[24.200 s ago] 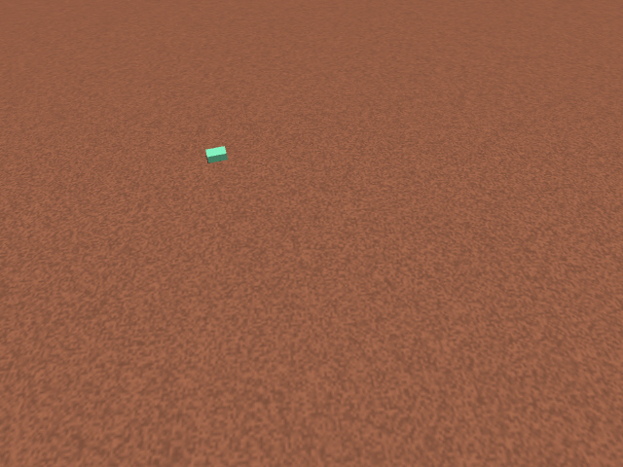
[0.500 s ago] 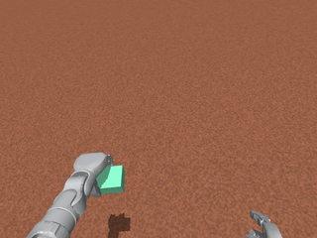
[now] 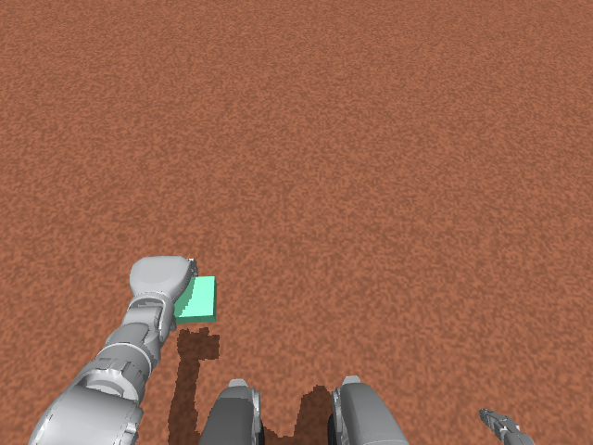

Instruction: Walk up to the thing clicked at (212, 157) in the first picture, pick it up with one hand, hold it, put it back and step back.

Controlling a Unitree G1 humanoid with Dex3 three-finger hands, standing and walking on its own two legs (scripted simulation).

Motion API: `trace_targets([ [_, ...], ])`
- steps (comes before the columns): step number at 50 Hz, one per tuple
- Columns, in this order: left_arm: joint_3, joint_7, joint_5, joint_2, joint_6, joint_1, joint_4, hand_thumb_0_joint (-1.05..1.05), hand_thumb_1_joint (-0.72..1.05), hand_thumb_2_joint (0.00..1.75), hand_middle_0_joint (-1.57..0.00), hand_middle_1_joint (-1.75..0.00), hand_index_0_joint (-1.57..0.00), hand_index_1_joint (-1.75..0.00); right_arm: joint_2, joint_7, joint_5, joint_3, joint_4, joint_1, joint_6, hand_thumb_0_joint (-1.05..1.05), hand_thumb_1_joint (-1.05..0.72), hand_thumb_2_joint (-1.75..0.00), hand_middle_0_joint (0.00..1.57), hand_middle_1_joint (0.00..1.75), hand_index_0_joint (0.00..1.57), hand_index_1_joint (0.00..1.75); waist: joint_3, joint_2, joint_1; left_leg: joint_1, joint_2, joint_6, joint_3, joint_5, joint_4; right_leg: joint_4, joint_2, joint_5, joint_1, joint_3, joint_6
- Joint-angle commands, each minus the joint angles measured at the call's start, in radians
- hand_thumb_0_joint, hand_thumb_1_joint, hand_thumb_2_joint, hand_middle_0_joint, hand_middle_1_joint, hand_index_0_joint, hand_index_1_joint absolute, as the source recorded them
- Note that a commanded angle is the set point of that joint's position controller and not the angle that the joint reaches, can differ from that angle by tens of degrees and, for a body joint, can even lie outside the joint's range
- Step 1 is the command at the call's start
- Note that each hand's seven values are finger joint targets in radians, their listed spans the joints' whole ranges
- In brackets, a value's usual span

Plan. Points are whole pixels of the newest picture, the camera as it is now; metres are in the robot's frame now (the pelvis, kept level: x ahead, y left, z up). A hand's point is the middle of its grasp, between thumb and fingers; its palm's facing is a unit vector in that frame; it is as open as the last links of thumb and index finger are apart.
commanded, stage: crouch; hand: left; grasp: from above
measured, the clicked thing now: (185, 300) +0.35 +0.19 -0.16
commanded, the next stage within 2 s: lower in 1.38 s
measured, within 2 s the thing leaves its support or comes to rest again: neither
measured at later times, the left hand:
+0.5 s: hand (206, 318) +0.37 +0.19 -0.36, palm faces -0.47 -0.01 -0.88, open 9.6 cm
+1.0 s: hand (213, 321) +0.39 +0.20 -0.47, palm faces -0.49 -0.02 -0.87, open 9.6 cm
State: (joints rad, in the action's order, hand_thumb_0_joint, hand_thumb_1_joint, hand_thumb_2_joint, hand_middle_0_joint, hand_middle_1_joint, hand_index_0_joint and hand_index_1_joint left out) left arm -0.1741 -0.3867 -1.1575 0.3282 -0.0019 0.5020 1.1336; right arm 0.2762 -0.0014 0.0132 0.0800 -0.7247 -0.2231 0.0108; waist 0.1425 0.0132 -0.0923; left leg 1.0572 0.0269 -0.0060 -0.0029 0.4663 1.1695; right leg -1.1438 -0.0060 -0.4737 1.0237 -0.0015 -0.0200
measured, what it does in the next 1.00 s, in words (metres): lowers itself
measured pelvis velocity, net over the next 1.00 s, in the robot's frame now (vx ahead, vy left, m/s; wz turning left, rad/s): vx -0.04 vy -0.01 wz -0.06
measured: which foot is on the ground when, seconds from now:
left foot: down 0.00-1.00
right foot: down 0.00-1.00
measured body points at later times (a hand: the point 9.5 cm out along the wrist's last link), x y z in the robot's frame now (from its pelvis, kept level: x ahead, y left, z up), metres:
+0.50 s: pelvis -0.04 +0.00 -0.20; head +0.17 +0.02 +0.21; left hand +0.39 +0.19 -0.31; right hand +0.02 -0.27 -0.33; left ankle +0.04 +0.11 -0.64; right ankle +0.04 -0.13 -0.64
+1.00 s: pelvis -0.04 -0.01 -0.28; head +0.20 +0.02 +0.10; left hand +0.41 +0.19 -0.42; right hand +0.01 -0.28 -0.40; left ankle +0.04 +0.11 -0.64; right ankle +0.04 -0.13 -0.64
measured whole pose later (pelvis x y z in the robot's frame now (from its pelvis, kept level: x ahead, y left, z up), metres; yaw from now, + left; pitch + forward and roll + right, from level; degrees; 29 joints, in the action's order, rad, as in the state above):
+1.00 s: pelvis -0.04 -0.01 -0.28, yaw -4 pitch +38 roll -5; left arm 0.00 -0.46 -1.19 0.49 0.06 0.84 1.38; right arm 0.23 0.09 0.13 0.01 -0.76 -0.14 -0.07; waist 0.13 0.01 -0.20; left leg 2.16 0.03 0.00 -0.08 0.69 2.18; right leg -2.14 -0.02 -0.70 2.10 -0.05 -0.01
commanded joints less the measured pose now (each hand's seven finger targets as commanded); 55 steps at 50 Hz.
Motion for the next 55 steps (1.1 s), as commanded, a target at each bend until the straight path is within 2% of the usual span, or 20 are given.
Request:
trace_targets([
  [1, 0.093, -0.096, -0.001, 0.214, -0.015, 0.391, -0.119, 0.0, 0.79, 0.57, -1.24, -0.27, -1.2, -0.32, 0.147, -0.019, 0.007, 0.049, 0.062, -0.069, -0.037, 0.0, -0.89, -0.9, 0.2, 0.3, 0.2, 0.3, 0.511, 0.083, 0.001, -0.099, -0.034, -0.002, 0.001, -0.196, 0.067, -0.056, -0.025, 0.206, 0.056, -0.03, 0.057],
  [3, 0.108, -0.105, 0.015, 0.215, -0.036, 0.369, -0.089, 0.0, 0.8, 0.64, -1.26, -0.31, -1.21, -0.36, 0.146, -0.021, 0.015, 0.049, 0.066, -0.067, -0.039, 0.0, -0.89, -0.9, 0.2, 0.3, 0.2, 0.3, 0.547, 0.088, 0.007, -0.037, -0.034, -0.001, -0.003, -0.142, 0.11, -0.111, -0.024, 0.157, 0.111, -0.031, 0.06],
  [5, 0.099, -0.104, 0.03, 0.192, -0.048, 0.438, -0.099, 0.0, 0.83, 0.65, -1.27, -0.32, -1.22, -0.37, 0.149, -0.023, 0.024, 0.051, 0.05, -0.07, -0.046, 0.0, -0.89, -0.9, 0.2, 0.3, 0.2, 0.3, 0.566, 0.106, -0.014, 0.0, -0.024, 0.005, -0.027, -0.102, 0.136, -0.166, -0.022, 0.123, 0.189, -0.038, 0.064],
  [7, 0.109, -0.096, 0.035, 0.22, -0.053, 0.47, -0.086, 0.0, 0.82, 0.65, -1.27, -0.32, -1.22, -0.37, 0.151, -0.026, 0.025, 0.055, 0.052, -0.075, -0.051, 0.0, -0.89, -0.9, 0.2, 0.3, 0.2, 0.3, 0.6, 0.09, -0.024, 0.045, -0.026, 0.003, -0.031, -0.045, 0.177, -0.203, -0.021, 0.076, 0.228, -0.043, 0.065],
  [8, 0.101, -0.086, 0.035, 0.204, -0.056, 0.454, -0.034, 0.0, 0.81, 0.65, -1.26, -0.33, -1.21, -0.38, 0.149, -0.026, 0.028, 0.049, 0.045, -0.074, -0.053, 0.0, -0.89, -0.9, 0.2, 0.3, 0.2, 0.3, 0.565, 0.082, -0.039, 0.096, -0.026, 0.004, -0.039, -0.016, 0.196, -0.233, -0.018, 0.051, 0.272, -0.047, 0.065],
  [9, 0.119, -0.083, 0.043, 0.231, -0.05, 0.483, -0.066, 0.0, 0.79, 0.65, -1.24, -0.33, -1.19, -0.38, 0.148, -0.026, 0.03, 0.052, 0.049, -0.074, -0.055, 0.0, -0.89, -0.9, 0.2, 0.3, 0.2, 0.3, 0.585, 0.085, -0.028, 0.116, -0.03, 0.004, -0.039, 0.026, 0.209, -0.247, -0.017, 0.015, 0.284, -0.047, 0.066],
  [13, 0.101, -0.065, 0.062, 0.202, -0.031, 0.558, -0.032, 0.0, 0.75, 0.68, -1.22, -0.34, -1.17, -0.4, 0.147, -0.028, 0.04, 0.043, 0.036, -0.076, -0.066, 0.0, -0.89, -0.9, 0.2, 0.3, 0.2, 0.3, 0.596, 0.066, -0.075, 0.215, -0.032, -0.004, -0.043, 0.115, 0.31, -0.312, -0.016, -0.07, 0.4, -0.05, 0.063],
  [15, 0.11, -0.063, 0.049, 0.225, -0.015, 0.554, 0.014, 0.0, 0.75, 0.68, -1.21, -0.34, -1.16, -0.39, 0.153, -0.027, 0.046, 0.038, 0.021, -0.085, -0.073, 0.0, -0.89, -0.9, 0.2, 0.3, 0.2, 0.3, 0.588, 0.033, -0.089, 0.291, -0.036, -0.012, -0.045, 0.114, 0.374, -0.353, -0.013, -0.069, 0.447, -0.053, 0.058],
  [19, 0.122, -0.081, 0.027, 0.254, 0.019, 0.605, -0.011, 0.0, 0.74, 0.71, -1.2, -0.37, -1.16, -0.42, 0.151, -0.015, 0.056, 0.025, 0.011, -0.091, -0.087, 0.0, -0.89, -0.9, 0.2, 0.3, 0.2, 0.3, 0.672, 0.09, -0.091, 0.334, -0.039, -0.011, -0.042, 0.082, 0.46, -0.438, -0.009, -0.038, 0.516, -0.06, 0.058],
  [20, 0.136, -0.094, 0.02, 0.28, 0.025, 0.614, -0.03, 0.0, 0.73, 0.69, -1.19, -0.37, -1.15, -0.42, 0.152, -0.013, 0.058, 0.022, 0.009, -0.09, -0.089, 0.0, -0.89, -0.9, 0.2, 0.3, 0.2, 0.3, 0.706, 0.113, -0.078, 0.326, -0.04, -0.008, -0.037, 0.07, 0.477, -0.458, -0.011, -0.031, 0.534, -0.059, 0.06],
  [22, 0.14, -0.11, 0.001, 0.279, 0.032, 0.64, -0.021, 0.0, 0.73, 0.72, -1.21, -0.36, -1.16, -0.42, 0.158, -0.004, 0.066, 0.017, -0.003, -0.101, -0.095, 0.0, -0.89, -0.9, 0.2, 0.3, 0.2, 0.3, 0.729, 0.161, -0.089, 0.305, -0.035, 0.0, -0.051, 0.034, 0.507, -0.507, -0.006, -0.002, 0.597, -0.067, 0.062],
  [24, 0.169, -0.132, -0.021, 0.336, 0.034, 0.653, -0.034, 0.0, 0.71, 0.72, -1.2, -0.37, -1.14, -0.43, 0.161, 0.004, 0.07, 0.015, -0.004, -0.098, -0.094, 0.0, -0.89, -0.9, 0.2, 0.3, 0.2, 0.3, 0.771, 0.207, -0.074, 0.304, -0.036, -0.001, -0.035, -0.004, 0.542, -0.536, -0.011, 0.031, 0.601, -0.068, 0.064],
  [25, 0.166, -0.141, -0.016, 0.309, 0.027, 0.632, -0.01, 0.0, 0.72, 0.73, -1.2, -0.38, -1.15, -0.44, 0.151, 0.011, 0.076, 0.009, 0.003, -0.102, -0.093, 0.0, -0.89, -0.9, 0.2, 0.3, 0.2, 0.3, 0.764, 0.194, -0.082, 0.308, -0.035, -0.003, -0.032, -0.015, 0.562, -0.542, -0.009, 0.04, 0.607, -0.07, 0.061],
  [29, 0.178, -0.16, -0.018, 0.311, 0.008, 0.643, 0.03, 0.0, 0.73, 0.74, -1.19, -0.42, -1.14, -0.46, 0.152, 0.031, 0.09, 0.006, -0.004, -0.099, -0.093, 0.0, -0.89, -0.9, 0.2, 0.3, 0.2, 0.3, 0.755, 0.199, -0.089, 0.367, -0.033, -0.01, -0.019, -0.033, 0.625, -0.583, -0.012, 0.067, 0.632, -0.073, 0.058],
  [33, 0.187, -0.142, -0.004, 0.313, 0.0, 0.628, 0.058, 0.0, 0.75, 0.73, -1.17, -0.45, -1.15, -0.48, 0.152, 0.049, 0.097, 0.013, -0.002, -0.101, -0.09, 0.0, -0.89, -0.9, 0.2, 0.3, 0.2, 0.3, 0.748, 0.195, -0.094, 0.409, -0.028, -0.014, -0.022, -0.038, 0.674, -0.622, -0.014, 0.078, 0.644, -0.079, 0.054],
  [40, 0.155, -0.097, 0.014, 0.276, 0.031, 0.655, 0.08, 0.0, 0.71, 0.73, -1.14, -0.45, -1.11, -0.49, 0.156, 0.066, 0.101, 0.013, -0.01, -0.102, -0.091, 0.0, -0.89, -0.9, 0.2, 0.3, 0.2, 0.3, 0.679, 0.166, -0.132, 0.516, -0.024, -0.019, -0.028, 0.006, 0.74, -0.682, -0.028, 0.05, 0.699, -0.093, 0.053],
  [42, 0.182, -0.101, 0.006, 0.337, 0.044, 0.663, 0.08, 0.0, 0.67, 0.73, -1.12, -0.46, -1.09, -0.49, 0.164, 0.068, 0.101, 0.01, -0.012, -0.105, -0.092, 0.0, -0.89, -0.9, 0.2, 0.3, 0.2, 0.3, 0.677, 0.163, -0.117, 0.549, -0.024, -0.024, -0.02, -0.002, 0.766, -0.699, -0.03, 0.059, 0.698, -0.089, 0.051],
  [48, 0.209, -0.125, -0.033, 0.377, 0.074, 0.683, 0.08, 0.0, 0.67, 0.68, -1.1, -0.45, -1.08, -0.47, 0.172, 0.079, 0.107, 0.004, -0.017, -0.106, -0.093, 0.0, -0.9, -0.9, 0.2, 0.3, 0.2, 0.3, 0.716, 0.219, -0.103, 0.524, -0.02, -0.014, -0.025, -0.024, 0.807, -0.77, -0.036, 0.066, 0.761, -0.102, 0.061],
  [51, 0.217, -0.151, -0.045, 0.375, 0.081, 0.708, 0.096, 0.0, 0.65, 0.67, -1.08, -0.45, -1.06, -0.47, 0.178, 0.086, 0.116, 0.0, -0.021, -0.109, -0.099, 0.0, -0.89, -0.9, 0.2, 0.3, 0.2, 0.3, 0.681, 0.239, -0.124, 0.565, -0.022, -0.012, -0.03, 0.009, 0.815, -0.796, -0.032, 0.037, 0.806, -0.111, 0.062],
  [55, 0.231, -0.174, -0.039, 0.396, 0.074, 0.733, 0.109, 0.0, 0.65, 0.68, -1.08, -0.46, -1.06, -0.48, 0.178, 0.096, 0.122, -0.003, -0.023, -0.107, -0.105, 0.0, -0.89, -0.9, 0.2, 0.3, 0.2, 0.3, 0.7, 0.233, -0.124, 0.581, -0.02, -0.018, -0.019, 0.023, 0.85, -0.806, -0.035, 0.035, 0.8, -0.107, 0.058],
])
